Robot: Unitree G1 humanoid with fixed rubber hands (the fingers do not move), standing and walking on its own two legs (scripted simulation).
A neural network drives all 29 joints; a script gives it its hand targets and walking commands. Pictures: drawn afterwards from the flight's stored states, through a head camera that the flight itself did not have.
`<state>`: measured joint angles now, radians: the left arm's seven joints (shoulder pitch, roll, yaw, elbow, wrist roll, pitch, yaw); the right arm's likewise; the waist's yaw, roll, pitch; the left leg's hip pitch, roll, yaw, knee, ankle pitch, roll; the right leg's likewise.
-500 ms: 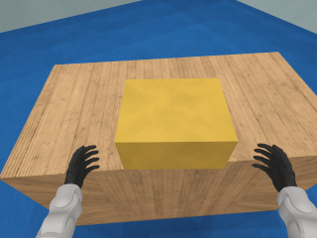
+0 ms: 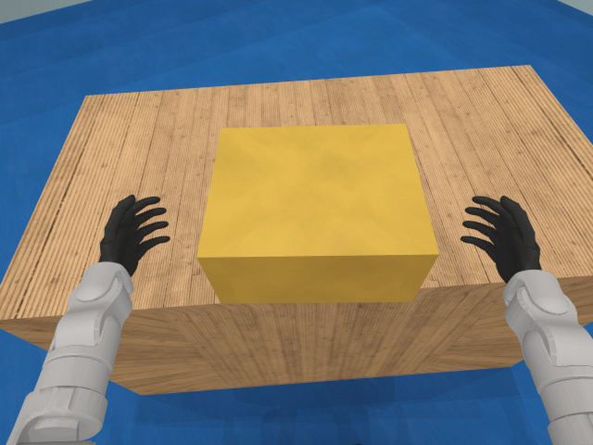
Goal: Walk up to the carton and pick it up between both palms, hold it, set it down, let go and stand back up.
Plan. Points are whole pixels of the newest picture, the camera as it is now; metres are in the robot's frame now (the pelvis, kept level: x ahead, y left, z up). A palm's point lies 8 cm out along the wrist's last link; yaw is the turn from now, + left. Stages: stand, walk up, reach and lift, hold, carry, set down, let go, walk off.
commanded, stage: reach and lift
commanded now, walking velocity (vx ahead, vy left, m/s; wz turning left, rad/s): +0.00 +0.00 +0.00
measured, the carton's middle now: (314, 212) +0.46 +0.01 -0.02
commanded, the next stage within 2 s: none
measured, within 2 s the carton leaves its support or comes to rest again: neither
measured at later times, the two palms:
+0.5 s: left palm (128, 192) +0.41 +0.26 +0.09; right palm (515, 193) +0.40 -0.25 +0.10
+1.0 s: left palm (146, 199) +0.43 +0.26 +0.06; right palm (488, 196) +0.42 -0.24 +0.06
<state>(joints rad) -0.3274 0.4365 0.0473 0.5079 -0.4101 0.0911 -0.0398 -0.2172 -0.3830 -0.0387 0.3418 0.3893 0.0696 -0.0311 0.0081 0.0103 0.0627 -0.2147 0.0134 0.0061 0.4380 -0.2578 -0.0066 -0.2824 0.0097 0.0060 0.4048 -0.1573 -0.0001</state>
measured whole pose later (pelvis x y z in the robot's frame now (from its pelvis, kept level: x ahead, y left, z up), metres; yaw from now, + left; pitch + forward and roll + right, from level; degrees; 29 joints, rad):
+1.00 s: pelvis +0.00 +0.00 -0.01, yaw +1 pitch +16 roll -1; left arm -0.86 0.43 -0.06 1.11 -0.37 -0.01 -0.04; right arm -0.75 -0.42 0.04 0.96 0.41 -0.03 -0.03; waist -0.01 0.01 -0.11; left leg -0.56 0.02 -0.03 0.54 -0.26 -0.01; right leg -0.58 0.02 -0.02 0.43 -0.13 0.00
